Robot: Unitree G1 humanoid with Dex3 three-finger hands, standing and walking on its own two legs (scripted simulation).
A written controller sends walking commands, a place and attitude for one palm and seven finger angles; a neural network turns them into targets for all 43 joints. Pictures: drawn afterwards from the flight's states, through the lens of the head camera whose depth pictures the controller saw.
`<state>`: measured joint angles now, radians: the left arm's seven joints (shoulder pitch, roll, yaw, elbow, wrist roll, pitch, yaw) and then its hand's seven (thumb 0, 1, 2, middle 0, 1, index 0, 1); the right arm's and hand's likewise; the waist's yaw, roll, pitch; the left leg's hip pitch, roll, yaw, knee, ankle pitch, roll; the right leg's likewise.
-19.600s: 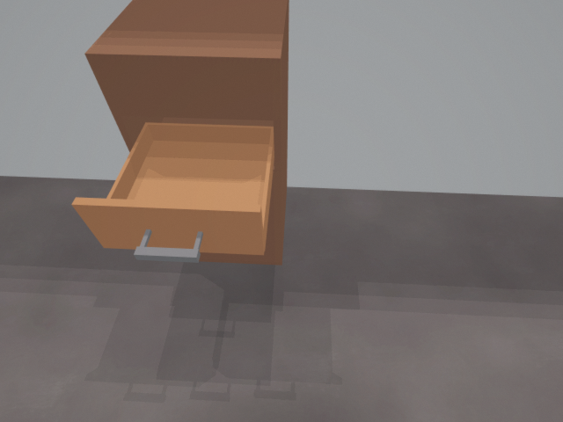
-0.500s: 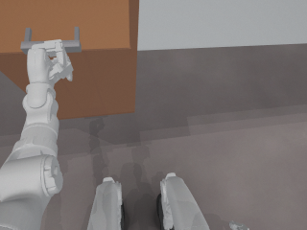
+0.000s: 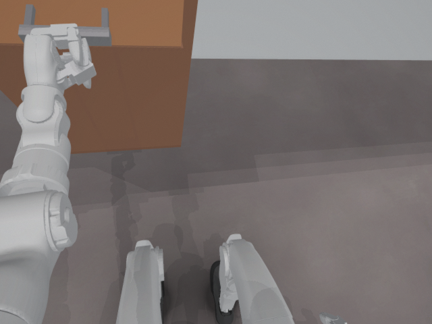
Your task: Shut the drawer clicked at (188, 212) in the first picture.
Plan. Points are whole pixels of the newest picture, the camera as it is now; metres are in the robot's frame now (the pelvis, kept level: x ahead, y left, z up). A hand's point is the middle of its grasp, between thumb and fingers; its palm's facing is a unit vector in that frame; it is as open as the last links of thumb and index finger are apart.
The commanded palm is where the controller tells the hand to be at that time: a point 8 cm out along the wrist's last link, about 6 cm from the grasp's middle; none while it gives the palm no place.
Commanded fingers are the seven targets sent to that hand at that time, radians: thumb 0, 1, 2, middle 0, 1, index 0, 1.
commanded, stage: pull the fist back off the drawer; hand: left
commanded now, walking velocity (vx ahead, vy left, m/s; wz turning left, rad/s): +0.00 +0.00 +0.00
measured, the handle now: (68, 24) +0.62 +0.21 +0.05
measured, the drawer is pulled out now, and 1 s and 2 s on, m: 0.00 0.00 0.00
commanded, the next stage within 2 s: draw the hand back to the body in 0.56 s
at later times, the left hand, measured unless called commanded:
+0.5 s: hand (93, 71) +0.53 +0.17 +0.05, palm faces +0.05 -1.00 -0.03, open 3.2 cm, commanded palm +0.49 +0.20 +0.05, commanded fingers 0.00 0.90 0.90 -1.40 -1.60 -1.40 -1.60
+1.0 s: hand (46, 88) +0.44 +0.19 +0.13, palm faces +0.09 -0.99 -0.04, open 3.3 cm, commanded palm +0.40 +0.23 +0.14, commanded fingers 0.00 0.90 0.90 -1.40 -1.60 -1.40 -1.60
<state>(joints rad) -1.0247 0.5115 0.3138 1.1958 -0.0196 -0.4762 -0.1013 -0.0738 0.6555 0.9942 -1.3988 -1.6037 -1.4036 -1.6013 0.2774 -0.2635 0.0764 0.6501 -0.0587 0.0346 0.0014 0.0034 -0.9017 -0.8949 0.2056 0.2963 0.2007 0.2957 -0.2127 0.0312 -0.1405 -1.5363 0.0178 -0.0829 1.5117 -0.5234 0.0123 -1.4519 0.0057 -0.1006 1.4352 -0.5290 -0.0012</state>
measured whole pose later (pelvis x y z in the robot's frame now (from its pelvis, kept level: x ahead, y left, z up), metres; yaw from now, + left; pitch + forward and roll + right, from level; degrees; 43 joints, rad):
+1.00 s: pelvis +0.07 +0.00 +0.09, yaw +1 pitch +22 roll -2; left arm -0.19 0.26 0.22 0.38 -0.20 -0.37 -0.11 0.02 0.90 0.90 -1.40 -1.60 -1.40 -1.60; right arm 0.25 -0.23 0.02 0.54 0.03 0.06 -0.01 0.01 -0.90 -0.90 0.20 0.30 0.20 0.30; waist -0.06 0.03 -0.14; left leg -0.98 0.03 -0.02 1.13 -0.52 0.01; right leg -0.94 0.02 -0.04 1.08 -0.52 0.00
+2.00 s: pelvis +0.09 -0.01 +0.18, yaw +2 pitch -4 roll +0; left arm 0.55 0.33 0.30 -0.49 -0.08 -0.10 0.11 0.01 0.89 0.90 -1.40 -1.60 -1.41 -1.60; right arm 0.20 -0.23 0.02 0.60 0.01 -0.10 -0.08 0.01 -0.90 -0.90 0.20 0.30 0.20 0.30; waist 0.06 0.09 0.00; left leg -0.13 0.01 0.00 0.48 -0.29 0.00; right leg -0.10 0.01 -0.02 0.45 -0.29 0.00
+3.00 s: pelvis -0.01 +0.01 +0.17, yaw +4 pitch +1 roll -2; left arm 0.62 0.41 0.40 -0.60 -0.02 -0.25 0.15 0.01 0.89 0.90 -1.41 -1.60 -1.41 -1.60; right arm 0.22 -0.20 -0.01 0.55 0.00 -0.07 -0.08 0.01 -0.90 -0.90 0.21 0.30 0.20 0.30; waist -0.02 0.01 0.04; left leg -0.42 -0.02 -0.02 0.56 -0.16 0.04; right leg -0.34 0.03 0.03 0.54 -0.20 0.03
